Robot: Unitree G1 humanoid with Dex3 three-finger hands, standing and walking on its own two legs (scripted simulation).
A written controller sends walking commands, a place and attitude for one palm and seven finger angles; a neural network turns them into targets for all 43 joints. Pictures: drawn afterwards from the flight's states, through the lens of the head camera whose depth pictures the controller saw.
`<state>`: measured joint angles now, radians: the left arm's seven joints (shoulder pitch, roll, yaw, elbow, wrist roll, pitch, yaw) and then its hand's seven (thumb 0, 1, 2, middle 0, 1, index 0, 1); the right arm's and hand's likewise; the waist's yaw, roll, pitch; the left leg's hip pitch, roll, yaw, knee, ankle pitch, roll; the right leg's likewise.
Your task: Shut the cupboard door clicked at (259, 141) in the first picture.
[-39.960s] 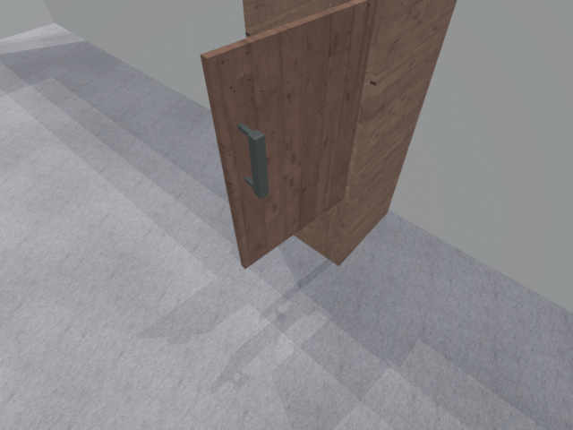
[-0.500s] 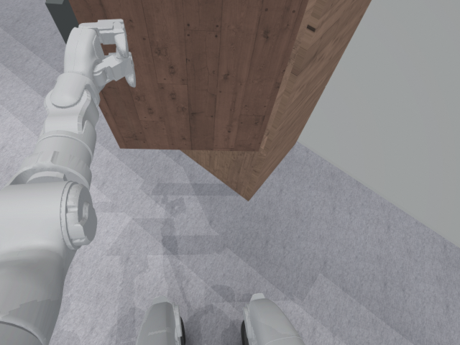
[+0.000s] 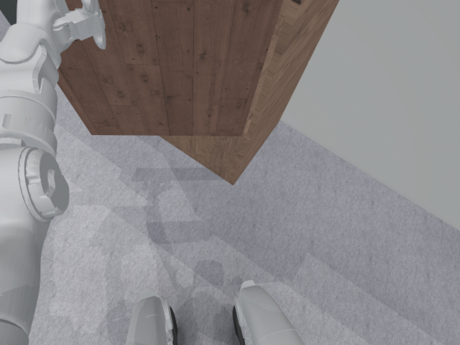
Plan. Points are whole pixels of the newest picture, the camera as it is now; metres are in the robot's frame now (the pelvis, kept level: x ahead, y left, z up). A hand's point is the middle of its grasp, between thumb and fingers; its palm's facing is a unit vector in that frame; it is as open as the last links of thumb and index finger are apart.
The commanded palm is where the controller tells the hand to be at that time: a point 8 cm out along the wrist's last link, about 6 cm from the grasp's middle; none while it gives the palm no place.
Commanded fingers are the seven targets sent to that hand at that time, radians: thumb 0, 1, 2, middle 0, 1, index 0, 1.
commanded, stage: push the door shut along its arc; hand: left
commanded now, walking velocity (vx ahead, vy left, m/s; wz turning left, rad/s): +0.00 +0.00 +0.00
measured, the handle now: (25, 9) +0.61 +0.20 +0.13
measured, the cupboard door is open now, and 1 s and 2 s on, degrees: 37 29 29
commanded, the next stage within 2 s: pull the fist back off the door in 0.22 s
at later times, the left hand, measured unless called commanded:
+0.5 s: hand out of the picture +0.62 +0.08 +0.14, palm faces +0.14 -0.98 +0.11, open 3.1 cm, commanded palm +0.61 +0.09 +0.13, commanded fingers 0.00 0.90 0.90 -1.30 -1.50 -1.30 -1.50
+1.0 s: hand (118, 23) +0.58 +0.08 +0.14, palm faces +0.18 -0.98 -0.02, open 3.1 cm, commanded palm +0.53 +0.10 +0.13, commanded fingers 0.00 0.90 0.90 -1.30 -1.50 -1.30 -1.50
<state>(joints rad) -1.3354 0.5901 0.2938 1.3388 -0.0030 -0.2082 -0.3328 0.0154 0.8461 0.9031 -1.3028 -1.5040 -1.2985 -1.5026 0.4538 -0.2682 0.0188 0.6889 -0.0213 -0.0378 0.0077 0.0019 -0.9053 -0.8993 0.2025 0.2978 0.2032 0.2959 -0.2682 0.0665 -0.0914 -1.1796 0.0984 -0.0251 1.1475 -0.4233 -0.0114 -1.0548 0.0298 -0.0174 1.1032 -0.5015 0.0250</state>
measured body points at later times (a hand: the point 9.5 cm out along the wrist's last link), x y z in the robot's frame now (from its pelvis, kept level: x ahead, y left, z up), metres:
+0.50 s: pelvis -0.01 +0.00 -0.02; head +0.17 +0.03 +0.39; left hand +0.61 +0.13 +0.14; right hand -0.06 -0.24 -0.11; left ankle +0.05 +0.13 -0.64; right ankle +0.01 -0.14 -0.64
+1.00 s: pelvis +0.03 -0.02 +0.03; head +0.15 -0.01 +0.46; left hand +0.56 +0.13 +0.14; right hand -0.02 -0.27 -0.08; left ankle +0.05 +0.13 -0.64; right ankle +0.01 -0.14 -0.64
